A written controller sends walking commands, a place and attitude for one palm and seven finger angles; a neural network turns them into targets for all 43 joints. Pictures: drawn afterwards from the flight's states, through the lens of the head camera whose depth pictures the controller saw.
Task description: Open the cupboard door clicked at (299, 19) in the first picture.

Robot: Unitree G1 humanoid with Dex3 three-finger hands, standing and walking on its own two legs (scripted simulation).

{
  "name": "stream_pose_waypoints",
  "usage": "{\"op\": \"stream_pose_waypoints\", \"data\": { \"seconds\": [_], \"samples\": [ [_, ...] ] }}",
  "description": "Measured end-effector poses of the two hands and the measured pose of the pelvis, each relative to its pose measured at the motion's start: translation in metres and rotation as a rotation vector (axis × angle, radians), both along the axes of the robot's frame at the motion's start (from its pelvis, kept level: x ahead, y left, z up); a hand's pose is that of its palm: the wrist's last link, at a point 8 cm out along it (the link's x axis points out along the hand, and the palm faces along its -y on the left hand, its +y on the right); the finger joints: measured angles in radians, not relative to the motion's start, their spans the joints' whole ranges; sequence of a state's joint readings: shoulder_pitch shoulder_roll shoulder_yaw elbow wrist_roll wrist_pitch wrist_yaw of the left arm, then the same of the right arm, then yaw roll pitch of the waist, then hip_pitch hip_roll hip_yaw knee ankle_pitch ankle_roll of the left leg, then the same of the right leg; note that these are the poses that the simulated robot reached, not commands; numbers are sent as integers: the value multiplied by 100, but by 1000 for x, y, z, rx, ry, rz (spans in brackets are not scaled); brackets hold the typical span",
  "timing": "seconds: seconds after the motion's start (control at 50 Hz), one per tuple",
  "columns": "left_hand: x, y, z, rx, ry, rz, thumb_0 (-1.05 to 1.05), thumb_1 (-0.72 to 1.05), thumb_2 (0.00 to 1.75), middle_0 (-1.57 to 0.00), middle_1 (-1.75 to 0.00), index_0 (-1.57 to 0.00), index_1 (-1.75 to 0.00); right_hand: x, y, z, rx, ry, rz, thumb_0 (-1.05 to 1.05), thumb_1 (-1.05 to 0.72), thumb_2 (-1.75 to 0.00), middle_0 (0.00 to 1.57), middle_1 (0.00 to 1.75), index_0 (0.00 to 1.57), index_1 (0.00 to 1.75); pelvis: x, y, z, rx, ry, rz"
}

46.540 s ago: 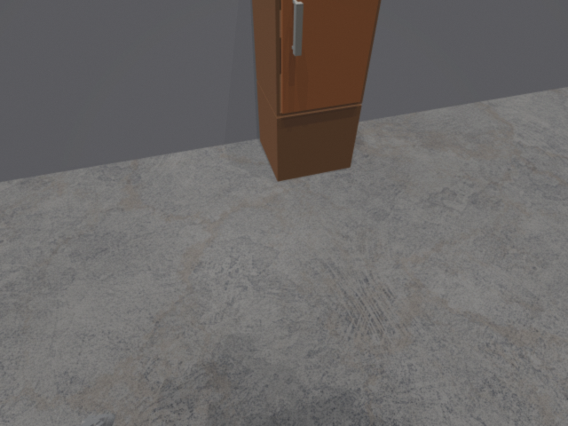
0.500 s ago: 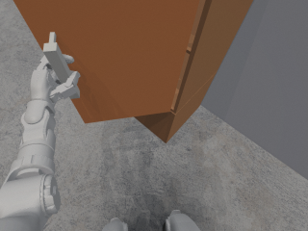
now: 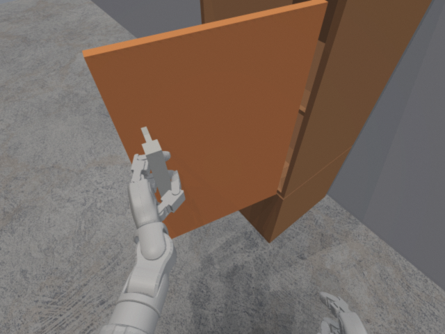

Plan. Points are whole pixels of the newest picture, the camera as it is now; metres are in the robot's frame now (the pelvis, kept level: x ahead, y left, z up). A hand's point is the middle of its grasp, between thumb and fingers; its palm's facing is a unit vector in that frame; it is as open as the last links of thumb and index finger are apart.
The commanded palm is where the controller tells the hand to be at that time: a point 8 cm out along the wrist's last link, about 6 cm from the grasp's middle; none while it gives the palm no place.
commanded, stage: pull the door open along its arc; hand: left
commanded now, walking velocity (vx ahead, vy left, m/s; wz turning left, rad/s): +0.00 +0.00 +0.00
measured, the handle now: (158, 170) +0.40 +0.14 +0.06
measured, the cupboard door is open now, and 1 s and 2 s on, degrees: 77 90 92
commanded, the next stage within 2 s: open thumb and fingers to let go in 0.18 s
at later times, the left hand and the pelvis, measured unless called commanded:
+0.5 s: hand (202, 217) +0.30 +0.05 +0.07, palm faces +0.34 -0.94 -0.02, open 7.1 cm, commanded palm +0.26 +0.09 +0.06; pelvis -0.01 -0.02 +0.00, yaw +2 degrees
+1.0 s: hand (203, 218) +0.30 +0.05 +0.07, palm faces +0.32 -0.95 -0.02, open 14.7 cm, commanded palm +0.26 +0.09 +0.06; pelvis -0.03 -0.01 +0.00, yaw +1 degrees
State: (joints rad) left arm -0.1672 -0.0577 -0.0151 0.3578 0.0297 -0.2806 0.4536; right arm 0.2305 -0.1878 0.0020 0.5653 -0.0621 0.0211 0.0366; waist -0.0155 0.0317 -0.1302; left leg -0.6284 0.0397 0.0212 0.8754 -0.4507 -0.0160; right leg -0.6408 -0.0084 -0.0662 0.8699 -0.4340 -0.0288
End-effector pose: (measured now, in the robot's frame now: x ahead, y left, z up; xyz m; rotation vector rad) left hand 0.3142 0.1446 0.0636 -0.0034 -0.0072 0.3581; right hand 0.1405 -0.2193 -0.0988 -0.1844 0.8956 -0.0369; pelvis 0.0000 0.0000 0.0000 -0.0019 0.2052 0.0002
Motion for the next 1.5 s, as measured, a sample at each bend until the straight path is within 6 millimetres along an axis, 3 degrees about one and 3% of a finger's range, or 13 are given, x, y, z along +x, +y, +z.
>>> {"op": "stream_pose_waypoints", "data": {
  "seconds": [0.26,0.46,0.58,0.78,0.94,1.02,1.22,1.26,1.38,1.5],
  "samples": [
    [-55,-48,3,3,21,-37,1,64,71,-29,-131,-30,-132,4,-15,3,3,-39,19,1,-90,-90,20,30,20,30,-1,-17,2,16,-46,15],
    [-53,-52,3,32,8,-11,1,56,74,-35,-132,-33,-132,14,-20,0,-19,-66,41,1,-90,-90,20,30,20,30,-11,-24,-2,20,-50,33],
    [-52,-50,6,23,7,-19,1,34,66,-36,-130,-34,-130,10,-16,0,-8,-73,43,1,-90,-90,20,30,20,30,-15,-24,-1,23,-56,32],
    [-57,-52,5,19,-1,-29,0,-23,42,-32,-123,-31,-123,-5,-12,-2,-5,-59,36,1,-90,-90,20,30,20,30,-21,-18,-2,19,-61,27],
    [-54,-51,3,24,-4,-33,0,-44,32,-28,-102,-27,-102,-14,-9,-4,-13,-44,23,1,-90,-90,20,30,20,30,-25,-12,-3,14,-60,22],
    [-52,-52,3,25,-1,-38,-1,-48,31,-26,-87,-25,-86,-16,-5,-4,-14,-41,21,1,-90,-90,20,30,20,30,-26,-9,-4,11,-59,21],
    [-55,-48,3,26,1,-58,-1,-50,30,-40,-63,-36,-67,-12,6,-4,-5,-53,37,1,-90,-90,20,30,20,30,-30,-2,-5,6,-61,22],
    [-57,-46,2,54,-10,-120,-1,-50,30,-39,-59,-33,-63,-12,8,-3,-3,-58,44,1,-90,-90,20,30,20,30,-31,-1,-6,7,-62,24],
    [-64,-31,3,133,-19,-523,-1,-50,30,-28,-44,-19,-46,-17,10,0,-5,-91,27,1,-90,-90,20,30,20,30,-35,4,-6,3,-83,33],
    [-66,-29,2,1,16,-544,-1,-51,30,-20,-35,-16,-36,-21,11,10,-1,-129,6,1,-90,-90,20,30,20,30,-35,11,-2,5,-93,19]
  ]
}}
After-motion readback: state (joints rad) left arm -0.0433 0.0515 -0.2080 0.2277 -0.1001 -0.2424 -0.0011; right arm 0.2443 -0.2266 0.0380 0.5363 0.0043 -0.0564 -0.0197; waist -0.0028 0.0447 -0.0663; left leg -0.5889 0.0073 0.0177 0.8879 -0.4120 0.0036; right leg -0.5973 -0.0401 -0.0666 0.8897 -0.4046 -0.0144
